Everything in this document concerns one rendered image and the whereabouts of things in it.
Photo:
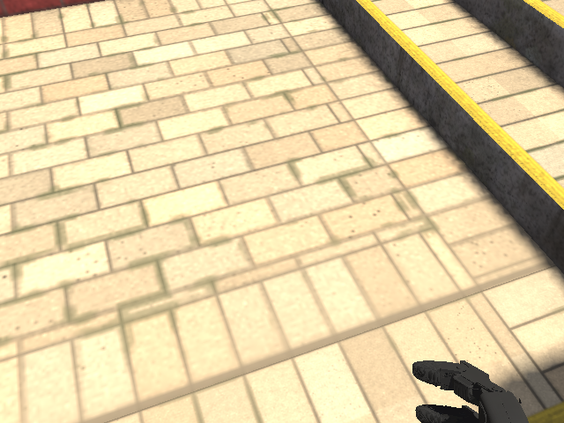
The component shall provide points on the right robot hand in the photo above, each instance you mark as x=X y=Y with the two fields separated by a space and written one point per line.
x=472 y=385

